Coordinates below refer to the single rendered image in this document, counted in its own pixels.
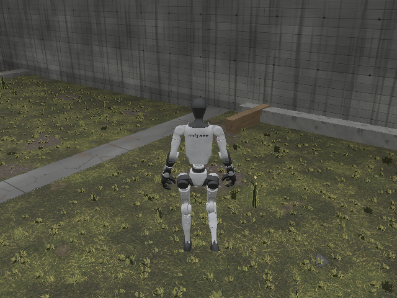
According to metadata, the robot left thigh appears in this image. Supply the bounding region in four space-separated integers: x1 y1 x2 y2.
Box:
177 173 192 215

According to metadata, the robot left hand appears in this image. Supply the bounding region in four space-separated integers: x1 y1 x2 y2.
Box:
161 176 176 190

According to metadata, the robot right upper arm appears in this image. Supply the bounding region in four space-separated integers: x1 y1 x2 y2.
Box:
212 125 228 160

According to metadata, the robot left forearm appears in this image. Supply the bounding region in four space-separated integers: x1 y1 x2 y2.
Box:
163 150 175 178

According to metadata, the robot thigh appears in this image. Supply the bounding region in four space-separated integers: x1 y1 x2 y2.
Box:
206 173 219 212
177 173 192 215

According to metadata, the robot right thigh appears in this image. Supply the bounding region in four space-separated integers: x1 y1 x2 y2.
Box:
206 173 219 212

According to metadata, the robot right forearm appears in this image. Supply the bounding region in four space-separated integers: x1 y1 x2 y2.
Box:
223 150 235 176

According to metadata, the robot left upper arm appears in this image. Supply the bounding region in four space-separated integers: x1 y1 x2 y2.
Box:
169 125 186 160

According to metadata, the robot right hand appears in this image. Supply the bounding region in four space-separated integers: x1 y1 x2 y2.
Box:
221 174 236 187

